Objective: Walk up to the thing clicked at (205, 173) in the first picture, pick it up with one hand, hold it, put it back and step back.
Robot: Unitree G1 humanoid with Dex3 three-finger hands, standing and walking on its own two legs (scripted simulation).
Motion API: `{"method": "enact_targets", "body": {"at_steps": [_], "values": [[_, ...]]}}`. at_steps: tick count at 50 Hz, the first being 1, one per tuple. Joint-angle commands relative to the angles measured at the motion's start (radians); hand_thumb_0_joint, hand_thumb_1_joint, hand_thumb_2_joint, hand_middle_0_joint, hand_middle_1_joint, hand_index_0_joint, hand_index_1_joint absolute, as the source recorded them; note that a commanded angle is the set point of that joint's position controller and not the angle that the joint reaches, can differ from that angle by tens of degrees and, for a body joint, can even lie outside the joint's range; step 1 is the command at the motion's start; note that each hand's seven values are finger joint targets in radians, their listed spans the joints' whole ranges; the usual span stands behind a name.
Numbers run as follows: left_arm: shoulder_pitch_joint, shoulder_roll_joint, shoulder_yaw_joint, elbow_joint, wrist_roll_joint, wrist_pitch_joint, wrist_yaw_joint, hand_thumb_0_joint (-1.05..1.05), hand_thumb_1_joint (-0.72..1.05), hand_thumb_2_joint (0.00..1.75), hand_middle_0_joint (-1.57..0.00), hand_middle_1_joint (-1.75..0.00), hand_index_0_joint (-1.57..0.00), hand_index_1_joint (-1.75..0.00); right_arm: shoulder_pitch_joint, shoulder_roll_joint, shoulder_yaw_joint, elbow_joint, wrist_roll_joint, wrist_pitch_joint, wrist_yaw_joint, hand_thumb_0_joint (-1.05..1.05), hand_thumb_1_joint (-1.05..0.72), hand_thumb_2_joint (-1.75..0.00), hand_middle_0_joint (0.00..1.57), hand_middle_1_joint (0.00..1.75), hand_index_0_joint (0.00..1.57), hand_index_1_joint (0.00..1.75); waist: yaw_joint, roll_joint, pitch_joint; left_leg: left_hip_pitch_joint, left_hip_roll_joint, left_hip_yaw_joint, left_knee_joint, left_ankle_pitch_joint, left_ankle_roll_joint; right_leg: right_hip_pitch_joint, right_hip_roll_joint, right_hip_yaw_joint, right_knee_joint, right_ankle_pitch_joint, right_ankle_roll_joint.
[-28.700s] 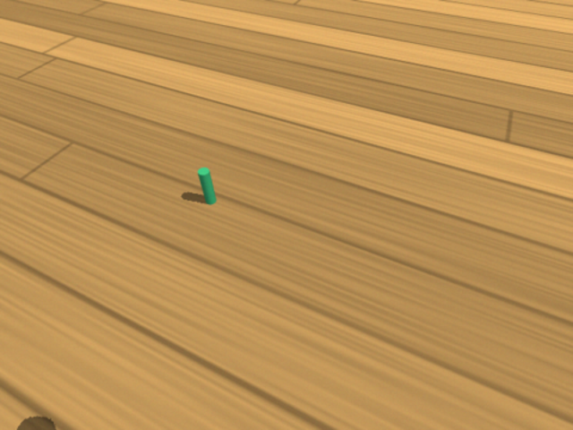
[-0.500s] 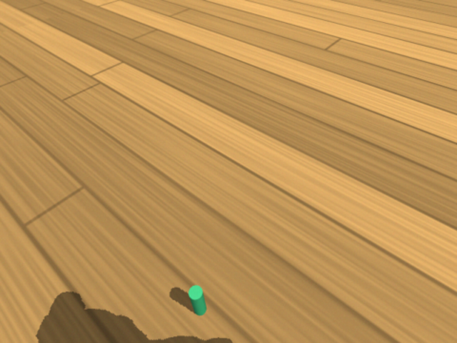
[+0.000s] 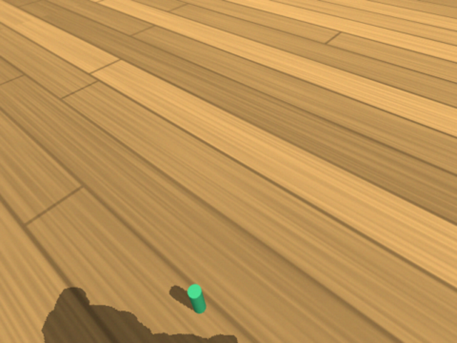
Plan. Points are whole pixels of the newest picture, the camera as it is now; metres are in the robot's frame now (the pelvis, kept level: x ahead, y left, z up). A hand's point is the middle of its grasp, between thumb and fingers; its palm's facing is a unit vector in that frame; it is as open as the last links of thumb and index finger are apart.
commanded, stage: stand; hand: left
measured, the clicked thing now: (197, 299) +0.41 +0.17 -0.68
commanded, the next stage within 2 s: step back in 1.06 s
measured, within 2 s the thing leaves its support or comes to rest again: neither
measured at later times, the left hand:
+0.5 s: hand out of the picture +0.09 +0.24 -0.15, palm faces -0.02 -0.94 -0.35, open 7.4 cm
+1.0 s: hand out of the picture +0.09 +0.24 -0.15, palm faces -0.03 -0.94 -0.35, open 7.4 cm
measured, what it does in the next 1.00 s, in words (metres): stands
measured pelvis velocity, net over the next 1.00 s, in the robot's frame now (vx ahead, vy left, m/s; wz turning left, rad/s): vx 0.01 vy -0.01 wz -0.02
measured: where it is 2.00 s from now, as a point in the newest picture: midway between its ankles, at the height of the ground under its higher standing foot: outside the picture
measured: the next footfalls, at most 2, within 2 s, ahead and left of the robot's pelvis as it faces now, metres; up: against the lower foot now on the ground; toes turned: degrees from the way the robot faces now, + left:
right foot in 1.84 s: -0.12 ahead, -0.07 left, +0.00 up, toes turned -2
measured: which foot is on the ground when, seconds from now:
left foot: down 0.00-1.00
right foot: down 0.00-1.00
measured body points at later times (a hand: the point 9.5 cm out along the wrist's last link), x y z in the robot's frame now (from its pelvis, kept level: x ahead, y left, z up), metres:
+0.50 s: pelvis +0.01 -0.01 +0.00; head +0.02 -0.02 +0.45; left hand +0.09 +0.29 -0.13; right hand +0.08 -0.30 -0.14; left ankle +0.01 +0.13 -0.75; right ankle +0.01 -0.13 -0.75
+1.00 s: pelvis +0.01 -0.01 +0.00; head +0.02 -0.02 +0.45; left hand +0.09 +0.29 -0.13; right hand +0.08 -0.30 -0.14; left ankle +0.01 +0.13 -0.75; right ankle +0.01 -0.13 -0.75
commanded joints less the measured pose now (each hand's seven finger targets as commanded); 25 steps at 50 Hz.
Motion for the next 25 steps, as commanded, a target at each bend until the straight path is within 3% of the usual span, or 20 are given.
{"method": "enact_targets", "body": {"at_steps": [1,3,7,12,14,25], "values": [[-0.038,0.210,0.040,-0.049,-0.005,-0.019,0.010,0.00,0.90,0.90,-0.20,-0.30,-0.20,-0.30,-0.037,-0.196,-0.038,-0.050,-0.003,-0.018,-0.015,0.00,-0.90,-0.90,0.20,0.30,0.20,0.30,0.003,-0.024,-0.064,-0.036,0.106,-0.078,-0.075,0.108,0.027,0.039,-0.085,0.087,-0.074,0.072,-0.037],[-0.041,0.215,0.041,-0.048,-0.005,-0.020,0.009,0.00,0.90,0.90,-0.20,-0.30,-0.20,-0.30,-0.040,-0.196,-0.037,-0.047,-0.003,-0.020,-0.017,0.00,-0.90,-0.90,0.20,0.30,0.20,0.30,0.000,-0.027,-0.072,-0.012,0.109,-0.075,-0.072,0.156,0.024,0.035,-0.084,0.084,-0.066,0.122,-0.037],[-0.053,0.211,0.040,-0.048,-0.007,-0.017,0.007,0.00,0.90,0.90,-0.20,-0.30,-0.20,-0.30,-0.045,-0.203,-0.036,-0.041,-0.003,-0.019,-0.016,0.00,-0.90,-0.90,0.20,0.30,0.20,0.30,0.000,-0.018,-0.054,-0.040,0.107,-0.071,-0.090,0.089,0.020,0.033,-0.080,0.084,-0.081,0.061,-0.034],[-0.051,0.209,0.042,-0.047,-0.008,-0.021,0.007,0.00,0.90,0.90,-0.20,-0.30,-0.20,-0.30,-0.050,-0.205,-0.036,-0.043,-0.001,-0.022,-0.016,0.00,-0.90,-0.90,0.20,0.30,0.20,0.30,0.002,-0.023,-0.093,-0.003,0.118,-0.066,-0.072,0.192,0.024,0.061,-0.087,0.083,-0.068,0.171,-0.035],[-0.057,0.209,0.042,-0.049,-0.008,-0.022,0.006,0.00,0.90,0.90,-0.20,-0.30,-0.20,-0.30,-0.049,-0.206,-0.035,-0.042,-0.001,-0.021,-0.014,0.00,-0.90,-0.90,0.20,0.30,0.20,0.30,-0.002,-0.029,-0.078,-0.017,0.113,-0.065,-0.084,0.150,0.020,0.051,-0.083,0.082,-0.082,0.131,-0.032],[-0.065,0.216,0.042,-0.058,-0.011,-0.023,0.005,0.00,0.90,0.90,-0.20,-0.30,-0.20,-0.30,-0.062,-0.209,-0.035,-0.041,-0.001,-0.022,-0.013,0.00,-0.90,-0.90,0.20,0.30,0.20,0.30,-0.003,-0.017,-0.099,0.006,0.121,-0.057,-0.079,0.183,0.018,0.059,-0.087,0.086,-0.081,0.177,-0.035]]}}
